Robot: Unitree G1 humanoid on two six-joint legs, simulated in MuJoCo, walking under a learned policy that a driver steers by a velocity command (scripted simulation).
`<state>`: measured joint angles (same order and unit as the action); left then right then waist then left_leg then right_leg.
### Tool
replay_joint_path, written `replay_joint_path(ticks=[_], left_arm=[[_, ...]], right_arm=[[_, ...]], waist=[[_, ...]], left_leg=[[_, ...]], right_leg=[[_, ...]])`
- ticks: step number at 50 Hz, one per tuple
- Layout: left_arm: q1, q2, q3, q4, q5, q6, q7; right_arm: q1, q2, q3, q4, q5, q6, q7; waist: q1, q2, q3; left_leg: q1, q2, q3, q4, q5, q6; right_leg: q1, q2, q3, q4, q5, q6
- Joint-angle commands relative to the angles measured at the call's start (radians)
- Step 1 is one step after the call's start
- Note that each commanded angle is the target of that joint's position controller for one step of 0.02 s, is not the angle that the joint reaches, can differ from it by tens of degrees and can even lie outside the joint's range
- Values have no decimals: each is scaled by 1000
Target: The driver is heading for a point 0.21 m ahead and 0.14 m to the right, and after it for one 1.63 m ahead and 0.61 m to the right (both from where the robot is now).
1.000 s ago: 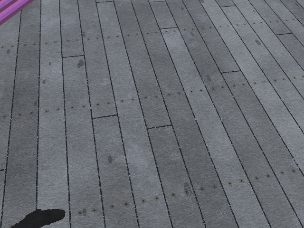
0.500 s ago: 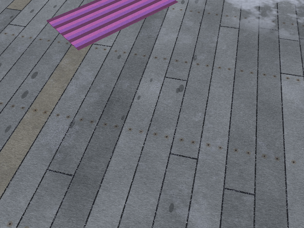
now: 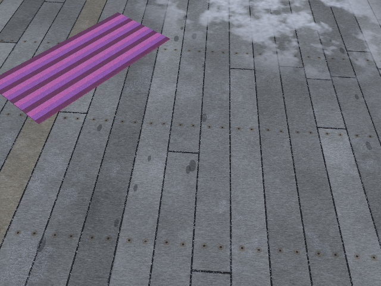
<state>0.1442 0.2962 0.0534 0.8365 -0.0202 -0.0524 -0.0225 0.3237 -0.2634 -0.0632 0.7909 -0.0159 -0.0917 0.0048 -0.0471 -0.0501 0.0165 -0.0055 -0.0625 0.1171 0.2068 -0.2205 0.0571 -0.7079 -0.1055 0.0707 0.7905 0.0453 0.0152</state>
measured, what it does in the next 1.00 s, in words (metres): walks ahead, turning right: right foot, then left foot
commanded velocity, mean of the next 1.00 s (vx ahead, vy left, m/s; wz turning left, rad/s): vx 0.50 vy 0.00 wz -0.54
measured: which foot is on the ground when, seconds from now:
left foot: down 0.00-0.18, up 0.20-0.64, down 0.66-1.00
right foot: up 0.00-0.18, down 0.20-0.66, up 0.68-1.00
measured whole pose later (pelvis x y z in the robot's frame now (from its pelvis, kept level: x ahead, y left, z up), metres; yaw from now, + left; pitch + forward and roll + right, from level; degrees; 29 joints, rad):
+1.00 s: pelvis +0.56 -0.11 +0.00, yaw -35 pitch +1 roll +2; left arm 0.15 0.31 0.07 0.62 -0.02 -0.01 -0.02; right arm 0.33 -0.28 -0.07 0.83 0.00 -0.09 0.00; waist -0.08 -0.04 0.03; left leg -0.04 -0.01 0.15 0.27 -0.25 0.02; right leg -0.69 -0.10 0.05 0.86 -0.08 0.01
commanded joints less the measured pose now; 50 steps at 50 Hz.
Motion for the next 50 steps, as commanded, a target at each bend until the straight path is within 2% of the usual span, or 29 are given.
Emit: replay_joint_path(ticks=[1,4,6,8,9,10,11,12,13,14,15,16,19,21,24,26,29,31,32,33,34,35,36,37,38,40,42,45,50], left_arm=[[-103,29,-3,-87,3,-14,-16],[-159,32,-6,-131,3,-15,-36],[-153,50,2,-155,2,-14,-49],[-41,96,28,-147,2,-7,-51],[106,143,55,-115,0,-5,-43],[266,226,88,-88,-2,4,-23],[263,312,102,-93,-13,1,-17],[294,229,78,-110,-6,-7,-15],[257,183,67,-111,3,-13,-11],[195,161,61,-124,0,-17,-8],[129,129,51,-139,1,-16,-6],[95,109,42,-158,14,-17,-1],[79,125,47,-174,11,-17,11],[98,156,57,-170,6,-14,24],[139,164,61,-160,-2,-2,36],[182,165,62,-148,-5,5,37],[206,152,61,-141,-8,14,41],[184,147,61,-150,-3,18,42],[177,120,52,-157,1,18,40],[176,61,30,-173,11,13,35],[308,-8,9,-203,-8,3,35],[322,76,17,-193,-22,0,36],[229,149,37,-193,-20,5,37],[160,154,41,-207,-8,11,38],[121,143,43,-221,3,11,36],[126,107,43,-230,-7,20,24],[117,70,36,-242,-9,31,20],[66,51,27,-266,-1,35,16],[-68,23,12,-293,-1,19,-12]], right_arm=[[-25,-158,-38,-41,7,-14,-13],[11,-170,-45,-9,20,9,-17],[-3,-190,-51,-7,25,29,-26],[-21,-216,-57,-15,25,48,-39],[-37,-216,-54,-20,27,57,-46],[-21,-193,-41,-38,15,50,-52],[95,-36,8,-80,-16,19,-26],[-9,-113,0,-83,21,-24,-8],[-106,-158,-11,-115,57,-47,3],[-136,-149,-6,-123,49,-60,-1],[-150,-154,-12,-119,22,-60,-8],[-134,-160,-19,-118,11,-51,-10],[-108,-126,-15,-122,1,-17,-11],[-173,-98,-3,-144,-3,-9,-13],[-286,-74,10,-167,4,-15,-5],[-337,-87,7,-182,18,-20,3],[-345,-128,-9,-189,25,-32,12],[-279,-149,-23,-174,27,-42,13],[-194,-170,-37,-152,21,-46,8],[-62,-217,-52,-140,2,-51,0],[45,-307,-74,-113,-14,-38,-2],[57,-246,-64,-103,13,-30,5],[8,-172,-44,-119,17,-25,2],[-40,-147,-34,-123,10,-18,-1],[-74,-125,-25,-116,5,-13,-1],[-98,-102,-17,-103,0,-16,-5],[-94,-113,-23,-86,10,-22,-4],[-85,-154,-37,-61,9,-24,-6],[-56,-184,-41,-24,18,-8,-10]], waist=[[-16,84,68],[-32,82,79],[-8,107,56],[61,150,-38],[144,134,-115],[209,36,-218],[89,-219,-314],[170,-107,-409],[183,-63,-269],[144,26,-180],[103,60,-109],[67,38,-89],[29,24,-53],[45,16,-27],[97,-16,-20],[120,-29,-23],[109,-47,-28],[63,-74,-37],[18,-70,-79],[-42,4,-198],[-3,298,-337],[-13,338,-319],[-41,220,-185],[-34,151,-108],[-19,134,-48],[16,173,-16],[23,167,-4],[20,129,5],[-28,106,33]], left_leg=[[-64,283,-30,-106,286,113],[75,322,-4,-43,382,100],[135,336,21,48,623,79],[148,326,50,249,966,49],[76,292,77,449,984,18],[-153,249,78,747,706,-24],[-624,23,-12,1104,-291,-96],[-747,13,-224,1208,-364,-75],[-821,69,-233,1186,-276,-49],[-796,113,-224,1098,-194,-38],[-738,141,-215,1006,-154,-46],[-662,159,-220,966,-128,-55],[-600,163,-189,827,-95,-101],[-582,145,-166,680,25,-127],[-492,91,-154,440,258,-137],[-458,66,-162,365,309,-136],[-442,63,-202,291,242,-108],[-360,64,-195,258,175,-71],[-231,74,-187,230,169,-42],[-4,211,-309,246,112,20],[337,445,-740,179,-79,183],[346,501,-947,107,-335,212],[234,451,-802,86,-361,165],[120,406,-650,84,-234,129],[21,365,-545,64,-107,119],[-80,315,-404,17,16,104],[-106,315,-323,-22,88,121],[-84,335,-233,-50,199,142],[-59,302,-61,-50,279,104]], right_leg=[[41,9,-36,-117,100,-14],[-11,24,-66,-179,6,-46],[24,58,-113,-195,-102,-78],[195,133,-176,-178,-207,-121],[405,174,-180,-230,-169,-156],[715,71,14,-255,-147,-218],[1072,-187,585,-329,-296,-425],[1146,-219,761,-461,-389,-440],[1057,-192,608,-483,-335,-386],[910,-150,496,-485,-251,-353],[763,-115,408,-499,-138,-332],[664,-91,359,-521,-50,-331],[513,-58,273,-563,64,-334],[446,-19,210,-572,70,-309],[400,40,162,-550,-30,-249],[423,26,203,-529,-95,-234],[521,-13,302,-444,-161,-212],[542,-19,344,-372,-147,-189],[522,20,324,-286,-110,-162],[432,76,255,-48,-179,-126],[101,224,108,293,-555,-53],[-66,154,107,465,-635,-37],[-106,112,108,520,-541,-30],[-87,79,72,514,-467,-24],[-66,53,67,470,-416,-21],[5,14,52,408,-367,-21],[5,1,32,356,-348,-13],[-35,-12,26,242,-254,3],[37,10,-43,-30,-35,-14]])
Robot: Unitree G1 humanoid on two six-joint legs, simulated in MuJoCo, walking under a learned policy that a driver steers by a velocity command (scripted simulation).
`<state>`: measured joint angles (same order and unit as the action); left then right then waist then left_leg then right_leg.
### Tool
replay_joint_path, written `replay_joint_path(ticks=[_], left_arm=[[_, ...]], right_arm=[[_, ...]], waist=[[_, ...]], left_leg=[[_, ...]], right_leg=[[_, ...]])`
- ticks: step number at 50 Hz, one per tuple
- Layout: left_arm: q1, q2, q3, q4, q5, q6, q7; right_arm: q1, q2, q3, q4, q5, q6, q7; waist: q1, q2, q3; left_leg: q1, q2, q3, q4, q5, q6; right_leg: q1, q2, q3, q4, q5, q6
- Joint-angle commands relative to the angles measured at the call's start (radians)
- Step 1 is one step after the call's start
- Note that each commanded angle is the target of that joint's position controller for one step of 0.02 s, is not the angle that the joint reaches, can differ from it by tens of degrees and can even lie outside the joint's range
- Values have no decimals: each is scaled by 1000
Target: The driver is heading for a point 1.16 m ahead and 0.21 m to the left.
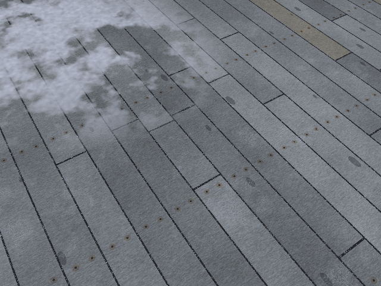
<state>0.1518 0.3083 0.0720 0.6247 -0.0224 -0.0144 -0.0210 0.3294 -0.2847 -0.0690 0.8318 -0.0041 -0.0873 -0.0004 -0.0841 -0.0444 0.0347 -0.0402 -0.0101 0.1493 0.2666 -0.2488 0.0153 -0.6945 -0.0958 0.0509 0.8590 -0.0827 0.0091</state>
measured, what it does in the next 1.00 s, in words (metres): walks ahead: right foot, then left foot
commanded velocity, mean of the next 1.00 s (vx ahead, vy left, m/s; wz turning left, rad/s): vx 0.50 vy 0.00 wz -0.12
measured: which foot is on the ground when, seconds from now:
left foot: down 0.00-0.18, up 0.20-0.66, down 0.68-1.00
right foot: up 0.00-0.14, down 0.16-0.70, up 0.72-1.00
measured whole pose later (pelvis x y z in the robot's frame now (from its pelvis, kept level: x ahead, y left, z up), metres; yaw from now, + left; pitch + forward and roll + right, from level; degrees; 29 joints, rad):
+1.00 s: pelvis +0.57 -0.02 +0.01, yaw -4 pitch +1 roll +1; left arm 0.15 0.29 0.06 0.74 0.00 -0.06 0.01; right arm 0.34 -0.26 -0.04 0.88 0.00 -0.08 0.02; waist -0.06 -0.04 0.02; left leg -0.11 -0.07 0.03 0.25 -0.17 0.07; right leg -0.65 -0.12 0.06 0.83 -0.09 0.02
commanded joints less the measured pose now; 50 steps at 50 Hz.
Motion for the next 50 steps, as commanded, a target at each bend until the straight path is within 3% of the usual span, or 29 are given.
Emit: replay_joint_path(ticks=[1,5,6,8,9,10,11,12,13,14,15,17,19,21,24,29,32,33,34,35,36,37,38,39,40,41,43,45,50], left_arm=[[-104,3,-10,-91,1,-21,-18],[-153,27,-3,-122,3,-26,-31],[-124,47,7,-120,9,-26,-30],[125,124,52,-49,13,-21,-18],[293,203,78,-15,13,-11,1],[269,283,78,-16,10,-17,2],[287,187,54,-25,10,-26,-3],[241,156,40,-11,14,-36,-6],[181,133,32,-7,11,-42,-6],[126,104,24,-8,17,-46,-7],[95,78,15,-13,27,-51,-7],[80,77,16,-3,24,-65,-6],[88,96,21,20,22,-76,0],[109,105,23,41,21,-76,9],[145,122,25,69,17,-70,18],[224,147,35,135,2,-58,22],[218,160,41,156,1,-42,29],[200,163,41,156,2,-36,31],[204,138,30,156,9,-30,35],[231,84,5,134,33,-28,40],[365,-21,-22,124,19,-49,29],[292,87,-3,138,4,-67,24],[191,129,10,109,-17,-78,20],[137,119,6,98,-12,-82,25],[108,113,10,94,4,-81,29],[129,101,12,98,7,-74,28],[161,68,7,110,9,-57,28],[119,52,2,96,16,-46,31],[-58,22,-9,51,23,-64,25]], right_arm=[[-40,-169,-35,-52,11,-9,-3],[4,-207,-44,-10,35,11,4],[0,-223,-48,-5,40,16,2],[-6,-215,-38,4,40,25,-7],[-1,-160,-13,-21,7,19,-9],[113,-43,28,-50,-7,-2,6],[20,-146,4,-35,30,-22,16],[-78,-169,-5,-75,57,-32,20],[-107,-153,0,-78,45,-36,13],[-111,-150,-3,-71,24,-34,8],[-81,-145,-5,-61,20,-23,10],[-45,-108,1,-45,18,-1,11],[-87,-89,6,-57,8,13,6],[-153,-77,12,-75,2,13,8],[-255,-56,23,-95,8,2,21],[-364,-75,24,-136,18,-7,44],[-321,-104,13,-132,15,-12,52],[-244,-125,1,-112,13,-13,49],[-98,-169,-23,-67,10,-13,41],[68,-243,-41,-39,2,-9,32],[103,-298,-53,-17,2,-5,39],[84,-194,-25,-32,23,-7,42],[18,-159,-14,-42,19,-8,38],[-47,-148,-10,-54,9,-7,35],[-88,-124,-4,-59,0,-7,35],[-107,-105,4,-61,-12,-11,34],[-109,-101,4,-52,-4,-19,33],[-97,-125,-2,-37,2,-23,27],[-28,-156,-12,-6,18,-5,4]], waist=[[0,95,25],[17,109,46],[47,128,18],[192,121,-131],[253,13,-256],[137,-221,-389],[211,-91,-417],[207,-80,-254],[168,-22,-170],[133,-12,-117],[96,-24,-104],[65,-21,-95],[61,-6,-52],[80,1,-23],[119,-4,8],[151,-13,39],[113,-34,10],[66,-39,-38],[1,-21,-137],[-46,105,-293],[31,392,-394],[-19,262,-351],[-16,201,-215],[10,116,-143],[32,98,-86],[63,127,-83],[86,135,-80],[87,117,-45],[40,96,0]], left_leg=[[-14,254,-82,-110,309,144],[90,300,-61,-51,502,134],[111,302,-47,14,679,125],[19,249,23,327,863,77],[-234,205,34,638,512,35],[-588,20,-62,970,-331,-18],[-672,41,-226,1071,-344,-9],[-745,79,-210,1072,-263,2],[-724,121,-201,1005,-172,7],[-677,146,-199,941,-117,0],[-611,165,-210,913,-75,-4],[-562,169,-205,859,-41,-24],[-593,171,-200,775,28,-47],[-623,168,-199,647,150,-59],[-579,131,-174,435,325,-54],[-581,96,-179,281,324,-15],[-511,69,-160,243,206,29],[-397,36,-126,224,188,50],[-185,25,-114,231,204,80],[106,206,-326,260,239,143],[397,388,-821,115,-38,303],[380,369,-868,36,-202,273],[263,344,-720,22,-184,230],[133,311,-619,7,-80,211],[25,279,-543,-17,26,209],[-40,257,-494,-40,99,205],[-94,240,-426,-85,172,221],[-119,240,-374,-122,228,234],[-113,179,-290,-135,269,200]], right_leg=[[41,10,-36,-140,93,-16],[94,56,-76,-253,-35,-73],[162,86,-99,-272,-79,-93],[550,153,-132,-356,-3,-147],[876,-10,89,-310,63,-202],[1114,-261,624,-429,-120,-376],[1092,-276,683,-512,-196,-368],[973,-235,516,-528,-119,-326],[834,-189,396,-540,-23,-294],[715,-156,315,-565,65,-278],[636,-132,267,-599,111,-273],[562,-127,221,-658,142,-288],[521,-120,164,-698,167,-291],[524,-99,111,-715,164,-274],[519,-67,42,-724,116,-234],[650,-130,59,-678,80,-211],[737,-156,67,-590,238,-180],[739,-131,43,-494,397,-160],[686,-75,1,-309,469,-131],[498,-6,-50,11,194,-91],[106,178,-17,327,-461,-27],[-6,129,99,428,-502,-38],[-66,80,73,430,-409,-51],[-40,29,41,389,-319,-52],[-12,-1,33,330,-262,-47],[50,-25,41,300,-221,-45],[94,-36,29,248,-200,-30],[56,-46,18,171,-146,-8],[63,-8,-2,-159,109,27]])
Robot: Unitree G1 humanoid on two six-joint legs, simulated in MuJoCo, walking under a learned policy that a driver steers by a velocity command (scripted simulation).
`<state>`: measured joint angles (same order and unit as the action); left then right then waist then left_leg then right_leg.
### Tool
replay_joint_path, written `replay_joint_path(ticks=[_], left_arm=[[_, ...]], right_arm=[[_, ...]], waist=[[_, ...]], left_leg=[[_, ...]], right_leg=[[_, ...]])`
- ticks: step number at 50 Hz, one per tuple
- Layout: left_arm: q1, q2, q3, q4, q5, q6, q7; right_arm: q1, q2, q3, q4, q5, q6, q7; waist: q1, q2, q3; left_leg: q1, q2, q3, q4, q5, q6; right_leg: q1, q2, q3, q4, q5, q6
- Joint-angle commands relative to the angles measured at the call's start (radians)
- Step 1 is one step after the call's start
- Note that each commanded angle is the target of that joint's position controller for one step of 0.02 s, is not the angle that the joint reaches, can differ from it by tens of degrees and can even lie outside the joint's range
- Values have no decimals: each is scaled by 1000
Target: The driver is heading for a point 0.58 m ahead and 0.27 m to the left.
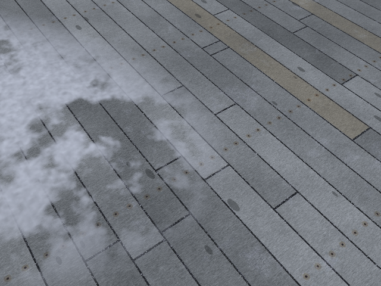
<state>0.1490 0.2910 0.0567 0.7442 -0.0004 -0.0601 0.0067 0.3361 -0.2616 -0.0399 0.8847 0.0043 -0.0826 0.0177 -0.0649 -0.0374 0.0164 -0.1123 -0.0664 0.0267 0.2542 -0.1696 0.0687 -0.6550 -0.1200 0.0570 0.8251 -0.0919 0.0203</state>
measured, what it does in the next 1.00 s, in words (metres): walks ahead, turning left: right foot, then left foot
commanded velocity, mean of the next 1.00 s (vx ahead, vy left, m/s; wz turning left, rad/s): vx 0.44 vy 0.00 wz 0.49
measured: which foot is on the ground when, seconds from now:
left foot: down 0.00-0.22, up 0.24-0.70, down 0.72-1.00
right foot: up 0.00-0.18, down 0.20-0.74, up 0.76-1.00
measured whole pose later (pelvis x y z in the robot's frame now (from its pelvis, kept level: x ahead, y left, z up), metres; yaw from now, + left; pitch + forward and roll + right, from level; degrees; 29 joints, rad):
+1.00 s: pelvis +0.47 +0.09 -0.01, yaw +32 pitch +2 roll -1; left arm 0.06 0.32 0.06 0.76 0.01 -0.06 0.02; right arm 0.23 -0.29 -0.07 0.70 0.00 -0.02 0.00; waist -0.03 -0.03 0.08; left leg -0.26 -0.10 -0.05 0.39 -0.15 0.10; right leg -0.65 -0.08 0.06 0.95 -0.25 0.07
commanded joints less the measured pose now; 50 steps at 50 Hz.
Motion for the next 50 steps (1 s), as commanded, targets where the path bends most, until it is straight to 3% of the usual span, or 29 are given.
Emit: replay_joint_path(ticks=[1,4,6,8,9,10,11,12,13,14,15,16,18,21,25,28,31,34,35,36,37,38,39,40,41,42,43,45,50], left_arm=[[-89,35,4,-74,-1,-23,-7],[-176,39,2,-95,-11,-36,-23],[-193,61,8,-103,-14,-46,-32],[-146,92,19,-91,-15,-55,-33],[-69,112,31,-69,-14,-58,-29],[65,157,52,-35,-4,-62,-21],[233,226,70,-17,9,-58,-11],[253,273,79,3,10,-44,-17],[219,162,52,-14,4,-43,-19],[166,113,37,-17,-1,-44,-17],[108,96,29,-16,3,-45,-18],[70,70,24,-9,6,-45,-19],[34,58,23,4,12,-53,-16],[37,89,37,31,11,-62,-10],[49,125,48,54,11,-53,0],[86,150,56,72,2,-40,6],[122,173,65,94,-15,-22,5],[107,215,78,96,-32,-1,8],[93,223,80,93,-38,8,9],[89,204,71,89,-37,12,11],[118,131,45,63,7,6,11],[167,41,13,5,20,-23,4],[72,142,30,4,-16,-52,-7],[20,148,31,-18,-39,-62,-9],[26,136,30,-3,-22,-61,1],[30,150,38,8,4,-52,11],[40,157,43,11,8,-36,12],[70,125,38,12,12,-10,15],[-2,76,16,-2,12,8,13]], right_arm=[[-18,-185,-43,-52,12,-6,-17],[42,-189,-47,-29,20,9,-22],[49,-192,-52,-24,24,19,-29],[36,-203,-60,-26,22,28,-34],[21,-197,-59,-30,21,31,-35],[19,-160,-46,-39,13,31,-33],[22,-89,-22,-73,-12,31,-32],[153,-21,-4,-102,17,13,-29],[107,-136,-30,-82,37,10,-30],[21,-180,-46,-102,42,11,-30],[-10,-165,-47,-106,35,15,-33],[-27,-152,-51,-112,25,21,-31],[-15,-114,-51,-119,30,41,-24],[-61,-84,-47,-155,23,63,-21],[-146,-69,-39,-189,20,59,-2],[-249,-58,-30,-227,17,54,17],[-313,-69,-31,-266,18,57,31],[-265,-112,-53,-280,14,65,37],[-162,-143,-73,-257,16,69,35],[10,-200,-108,-208,20,73,23],[118,-304,-138,-187,23,84,-1],[21,-373,-134,-240,9,70,1],[20,-284,-107,-261,3,53,16],[-17,-238,-93,-258,-1,38,17],[-66,-208,-86,-256,8,31,17],[-117,-176,-79,-264,11,32,9],[-149,-168,-73,-280,-1,37,3],[-159,-183,-77,-284,-11,38,-6],[-135,-178,-70,-253,3,56,-37]], waist=[[9,90,24],[-19,98,38],[-7,114,37],[30,137,18],[77,138,-18],[136,116,-117],[195,-22,-288],[120,-334,-381],[150,-193,-290],[153,-120,-166],[124,-59,-106],[104,-59,-58],[71,-88,-28],[63,-45,5],[84,-21,27],[123,-4,55],[135,-8,77],[77,-43,20],[13,-43,-38],[-74,-15,-126],[-85,175,-201],[33,351,-324],[-43,179,-361],[-25,144,-241],[21,50,-150],[50,47,-119],[77,62,-103],[102,67,-116],[74,109,-139]], left_leg=[[-43,229,-159,-116,184,139],[-11,249,-190,-74,156,136],[32,273,-234,-27,139,122],[52,290,-270,35,170,104],[36,267,-260,111,239,85],[-27,205,-223,280,265,54],[-200,116,-153,595,19,12],[-541,7,-101,884,-435,-32],[-635,73,-178,1001,-405,-34],[-663,109,-162,1013,-308,-29],[-625,147,-145,993,-229,-37],[-603,172,-146,951,-177,-43],[-532,203,-137,911,-126,-53],[-572,215,-131,838,-58,-72],[-571,207,-99,624,125,-76],[-549,191,-41,489,185,-60],[-555,175,-10,414,132,-30],[-424,98,64,391,-13,27],[-287,51,93,366,-29,55],[-32,5,91,314,25,93],[242,177,-187,292,141,158],[457,409,-786,119,83,372],[442,423,-773,61,169,347],[341,388,-602,89,307,310],[196,329,-467,104,424,262],[88,295,-385,101,480,230],[-5,273,-349,82,538,220],[-82,257,-297,70,668,226],[-81,199,-194,86,661,169]], right_leg=[[49,32,-17,-182,152,20],[88,64,-18,-278,176,24],[114,70,3,-333,139,10],[197,80,0,-359,68,-13],[313,90,-18,-390,49,-35],[526,60,-3,-377,46,-72],[810,-133,188,-344,14,-129],[1046,-316,620,-471,-228,-263],[967,-285,624,-527,-388,-238],[847,-253,463,-542,-358,-201],[732,-212,353,-566,-240,-185],[651,-181,269,-593,-155,-183],[557,-147,145,-647,-57,-182],[533,-158,38,-691,52,-206],[561,-138,-104,-706,122,-195],[600,-144,-177,-703,138,-181],[692,-172,-214,-665,189,-160],[751,-179,-259,-492,582,-130],[734,-162,-283,-338,708,-114],[629,-120,-308,-112,677,-79],[352,-51,-312,232,179,-19],[-9,176,-139,558,-539,42],[-75,127,33,610,-520,25],[-108,90,20,578,-451,6],[-75,44,18,490,-380,4],[-17,13,18,407,-334,7],[52,8,19,381,-311,11],[106,26,0,314,-269,34],[128,55,-13,39,-39,62]])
